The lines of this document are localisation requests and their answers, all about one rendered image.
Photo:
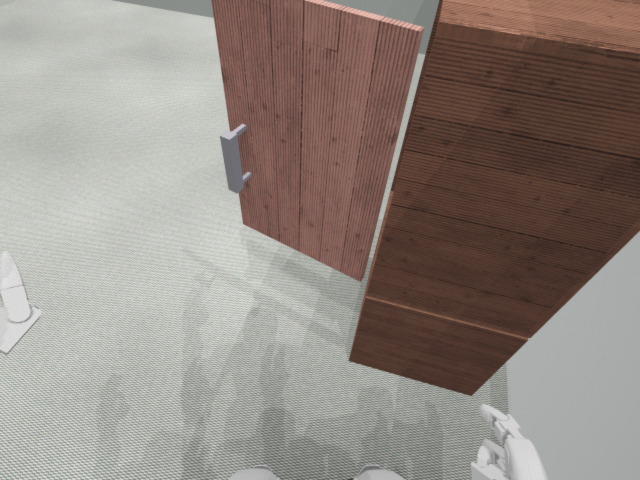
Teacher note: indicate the robot left shin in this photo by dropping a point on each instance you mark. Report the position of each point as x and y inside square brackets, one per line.
[263, 467]

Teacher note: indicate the right robot hand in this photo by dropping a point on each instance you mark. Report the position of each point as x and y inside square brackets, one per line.
[519, 460]

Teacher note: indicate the handle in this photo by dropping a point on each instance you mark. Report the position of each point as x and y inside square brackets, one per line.
[231, 155]

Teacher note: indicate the left robot hand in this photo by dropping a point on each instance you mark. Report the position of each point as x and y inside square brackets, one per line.
[18, 316]

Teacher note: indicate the cupboard door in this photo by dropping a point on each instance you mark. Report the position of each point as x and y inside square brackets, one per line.
[322, 90]

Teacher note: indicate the robot right shin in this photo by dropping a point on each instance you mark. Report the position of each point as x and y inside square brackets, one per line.
[368, 467]

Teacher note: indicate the robot shin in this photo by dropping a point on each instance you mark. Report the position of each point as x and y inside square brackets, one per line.
[263, 467]
[368, 467]

